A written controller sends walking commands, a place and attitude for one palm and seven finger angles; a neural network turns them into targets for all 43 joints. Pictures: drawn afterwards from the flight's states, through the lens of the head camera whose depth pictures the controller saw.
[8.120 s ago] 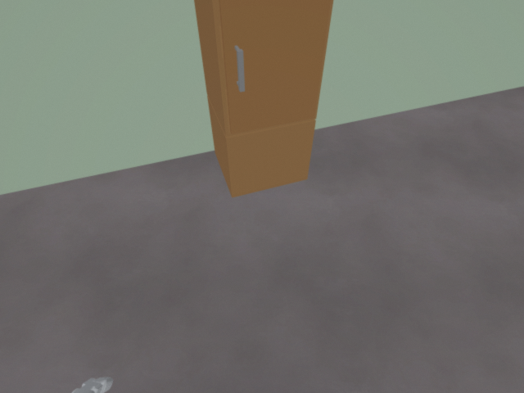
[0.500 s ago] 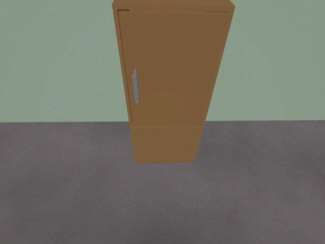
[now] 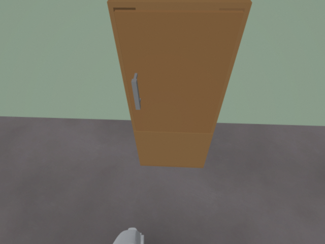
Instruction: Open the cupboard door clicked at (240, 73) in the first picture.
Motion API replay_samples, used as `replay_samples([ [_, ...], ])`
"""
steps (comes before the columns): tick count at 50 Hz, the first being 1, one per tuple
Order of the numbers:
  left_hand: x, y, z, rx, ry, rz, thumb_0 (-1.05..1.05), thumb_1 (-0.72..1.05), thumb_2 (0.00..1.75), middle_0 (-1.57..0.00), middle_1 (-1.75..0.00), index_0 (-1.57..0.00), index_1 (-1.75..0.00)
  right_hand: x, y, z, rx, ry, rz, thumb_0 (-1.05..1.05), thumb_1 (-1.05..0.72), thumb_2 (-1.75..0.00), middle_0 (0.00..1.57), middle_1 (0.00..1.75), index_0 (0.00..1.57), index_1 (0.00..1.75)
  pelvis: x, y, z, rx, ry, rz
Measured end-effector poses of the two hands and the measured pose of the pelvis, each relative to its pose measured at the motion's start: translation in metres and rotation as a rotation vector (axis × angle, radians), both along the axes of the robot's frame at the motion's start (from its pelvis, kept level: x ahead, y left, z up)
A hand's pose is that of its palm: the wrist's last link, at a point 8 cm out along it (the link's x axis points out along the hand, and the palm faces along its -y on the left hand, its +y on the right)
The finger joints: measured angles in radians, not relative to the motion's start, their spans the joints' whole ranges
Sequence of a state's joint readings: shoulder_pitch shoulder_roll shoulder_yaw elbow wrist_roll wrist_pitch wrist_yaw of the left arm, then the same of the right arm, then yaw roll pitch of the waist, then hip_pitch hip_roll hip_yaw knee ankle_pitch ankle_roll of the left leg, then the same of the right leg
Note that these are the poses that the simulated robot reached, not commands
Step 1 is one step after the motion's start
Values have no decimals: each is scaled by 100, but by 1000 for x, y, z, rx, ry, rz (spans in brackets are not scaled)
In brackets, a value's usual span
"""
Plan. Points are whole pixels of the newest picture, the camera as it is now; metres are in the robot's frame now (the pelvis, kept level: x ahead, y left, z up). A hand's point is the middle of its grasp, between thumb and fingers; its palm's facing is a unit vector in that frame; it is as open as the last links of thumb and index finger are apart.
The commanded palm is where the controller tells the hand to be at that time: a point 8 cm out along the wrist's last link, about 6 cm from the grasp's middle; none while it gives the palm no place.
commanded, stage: take the last steps up to it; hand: left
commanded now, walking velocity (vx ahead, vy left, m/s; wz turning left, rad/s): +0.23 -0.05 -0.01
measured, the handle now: (137, 92) +0.68 +0.16 -0.05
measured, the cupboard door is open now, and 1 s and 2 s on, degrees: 0 0 0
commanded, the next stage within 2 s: come to a stop and stand still in 0.20 s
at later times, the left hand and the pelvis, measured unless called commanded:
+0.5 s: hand (112, 214) +0.23 +0.18 -0.17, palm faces -0.01 -0.97 -0.23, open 7.3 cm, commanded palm none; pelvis +0.15 -0.01 -0.01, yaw -2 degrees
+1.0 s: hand out of the picture +0.15 +0.22 -0.18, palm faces +0.02 -0.98 -0.18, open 7.3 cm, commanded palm none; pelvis +0.10 +0.03 +0.00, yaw -2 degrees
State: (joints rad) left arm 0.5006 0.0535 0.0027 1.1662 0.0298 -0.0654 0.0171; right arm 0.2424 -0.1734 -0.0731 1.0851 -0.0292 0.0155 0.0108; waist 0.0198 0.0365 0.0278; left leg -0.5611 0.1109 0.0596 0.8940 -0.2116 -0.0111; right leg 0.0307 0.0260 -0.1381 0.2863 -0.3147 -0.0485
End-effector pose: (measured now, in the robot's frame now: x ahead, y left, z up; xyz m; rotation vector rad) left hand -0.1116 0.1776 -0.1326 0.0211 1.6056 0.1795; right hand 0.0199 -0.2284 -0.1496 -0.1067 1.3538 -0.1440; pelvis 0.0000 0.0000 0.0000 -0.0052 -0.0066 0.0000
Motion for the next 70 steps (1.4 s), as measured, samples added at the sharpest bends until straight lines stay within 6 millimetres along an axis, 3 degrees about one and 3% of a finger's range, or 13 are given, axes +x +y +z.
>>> replay_samples([
  [6,23,11,-14,-33,88,34,0,91,90,-20,-30,-20,-30,111,25,-3,-22,-148,73,1,-93,-90,20,30,19,30,49,19,-16,-6,10,-9],
  [9,55,27,-23,-35,88,7,0,91,90,-20,-30,-20,-30,145,39,0,-27,-225,66,0,-92,-90,20,30,19,30,70,27,-19,6,-2,-29],
  [12,109,47,-25,-9,10,-43,0,91,90,-20,-30,-20,-30,153,44,8,-26,-243,20,0,-92,-90,20,30,20,30,88,29,-12,10,-14,-48],
  [16,197,67,-20,37,-160,-97,0,91,90,-19,-30,-20,-30,159,26,20,-73,-250,-27,-4,-96,-90,21,30,20,30,108,26,-3,12,-16,-49],
  [21,291,68,-9,89,-347,-136,0,92,90,-19,-30,-20,-30,149,10,14,-71,-138,-23,-3,-95,-90,20,30,20,30,131,13,-1,18,-19,-36],
  [25,336,54,-8,121,-418,-182,0,92,90,-19,-30,-20,-30,140,-1,-6,-31,-54,-54,-1,-93,-90,20,30,20,30,149,-5,-11,43,-33,-40],
  [28,351,41,-7,128,-417,-215,0,92,90,-19,-30,-20,-30,135,-9,-19,-5,-9,-89,-1,-92,-90,20,30,20,30,153,-13,-16,28,-30,-37],
  [38,333,41,-9,117,-403,-180,0,91,90,-20,-30,-21,-30,122,-9,-13,-26,34,-50,0,-91,-90,20,30,19,30,126,-3,-13,24,-16,-15],
  [44,299,72,-29,88,-375,-144,0,91,90,-20,-30,-21,-30,105,9,-4,-78,-34,-41,0,-91,-90,20,30,19,30,105,20,-21,11,-21,-26],
  [53,236,89,-13,66,-241,-122,0,91,90,-19,-30,-20,-30,71,45,17,-43,2,-53,0,-91,-90,20,30,20,30,105,30,4,-2,-1,-39],
  [58,218,79,-11,62,-157,-148,0,91,90,-19,-30,-20,-30,56,45,12,-21,35,-87,1,-91,-90,21,30,20,30,104,23,5,9,10,-48],
  [64,224,48,-11,81,-181,-172,0,91,90,-19,-30,-20,-30,35,28,-4,16,102,-113,0,-91,-90,21,30,20,30,102,4,-2,15,4,-57],
  [70,215,31,-14,88,-221,-192,1,94,90,-20,-30,-20,-30,48,10,-7,6,44,-81,1,-91,-90,20,30,20,30,93,-6,-5,-12,-15,-43],
])
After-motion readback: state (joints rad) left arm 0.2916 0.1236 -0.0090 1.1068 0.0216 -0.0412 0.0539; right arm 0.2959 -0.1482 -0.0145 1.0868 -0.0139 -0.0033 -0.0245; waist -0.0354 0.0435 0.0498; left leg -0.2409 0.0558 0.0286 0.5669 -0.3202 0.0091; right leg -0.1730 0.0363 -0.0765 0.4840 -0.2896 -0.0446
